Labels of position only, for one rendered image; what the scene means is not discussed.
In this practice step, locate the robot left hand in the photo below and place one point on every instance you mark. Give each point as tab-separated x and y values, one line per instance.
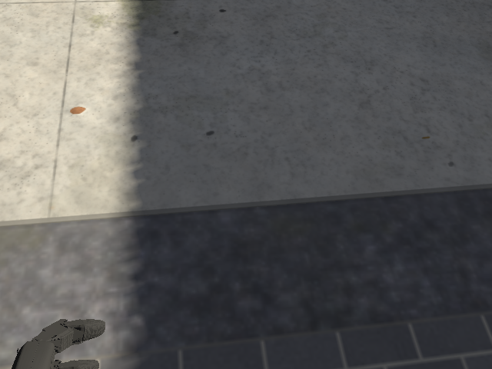
39	353

